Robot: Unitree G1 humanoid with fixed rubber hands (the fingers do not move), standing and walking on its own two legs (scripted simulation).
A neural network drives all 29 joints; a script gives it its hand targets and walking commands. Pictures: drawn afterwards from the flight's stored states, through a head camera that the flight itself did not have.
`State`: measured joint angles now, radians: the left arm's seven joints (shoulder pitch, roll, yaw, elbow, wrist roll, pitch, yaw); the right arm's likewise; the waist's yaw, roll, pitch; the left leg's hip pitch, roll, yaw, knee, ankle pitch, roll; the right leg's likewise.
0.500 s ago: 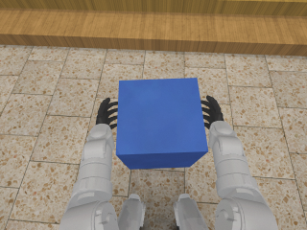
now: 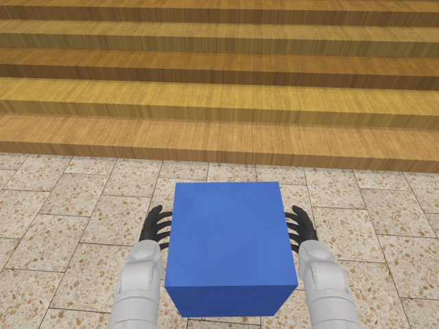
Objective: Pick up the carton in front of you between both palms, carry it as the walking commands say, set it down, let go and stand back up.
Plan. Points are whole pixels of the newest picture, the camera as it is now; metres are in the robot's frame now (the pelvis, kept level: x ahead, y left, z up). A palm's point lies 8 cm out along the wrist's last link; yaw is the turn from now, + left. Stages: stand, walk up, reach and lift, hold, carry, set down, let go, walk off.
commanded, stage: reach and lift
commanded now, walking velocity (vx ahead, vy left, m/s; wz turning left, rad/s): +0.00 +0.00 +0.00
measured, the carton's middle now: (227, 253) +0.33 +0.00 -0.08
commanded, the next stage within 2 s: hold in 1.12 s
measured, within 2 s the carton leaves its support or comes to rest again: neither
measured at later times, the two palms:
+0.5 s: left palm (142, 242) +0.29 +0.15 +0.04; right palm (315, 244) +0.29 -0.15 +0.04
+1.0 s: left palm (142, 236) +0.30 +0.15 +0.05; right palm (316, 237) +0.29 -0.15 +0.05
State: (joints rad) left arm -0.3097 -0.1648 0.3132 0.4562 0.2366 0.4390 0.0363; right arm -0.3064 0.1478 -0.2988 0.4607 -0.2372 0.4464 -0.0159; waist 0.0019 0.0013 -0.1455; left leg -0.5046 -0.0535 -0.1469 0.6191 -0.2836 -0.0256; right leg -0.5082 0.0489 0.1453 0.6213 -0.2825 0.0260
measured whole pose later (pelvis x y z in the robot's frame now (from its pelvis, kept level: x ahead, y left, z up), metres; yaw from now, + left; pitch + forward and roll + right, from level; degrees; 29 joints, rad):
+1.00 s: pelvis +0.01 +0.00 +0.02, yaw +0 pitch -4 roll +0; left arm -0.26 -0.15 0.24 0.30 0.29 0.68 0.00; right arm -0.25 0.15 -0.22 0.30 -0.28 0.68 0.00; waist 0.00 0.00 -0.01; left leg -0.09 -0.03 -0.14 0.37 -0.20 -0.02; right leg -0.09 0.03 0.14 0.37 -0.20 0.02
